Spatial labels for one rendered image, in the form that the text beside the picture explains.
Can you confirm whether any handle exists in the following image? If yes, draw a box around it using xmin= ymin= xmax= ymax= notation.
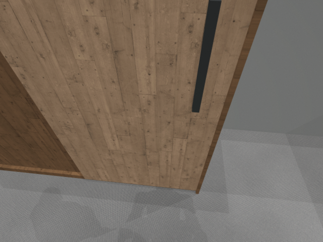
xmin=192 ymin=0 xmax=222 ymax=112

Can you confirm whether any wardrobe door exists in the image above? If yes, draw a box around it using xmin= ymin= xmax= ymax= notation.
xmin=0 ymin=51 xmax=80 ymax=172
xmin=0 ymin=0 xmax=257 ymax=191

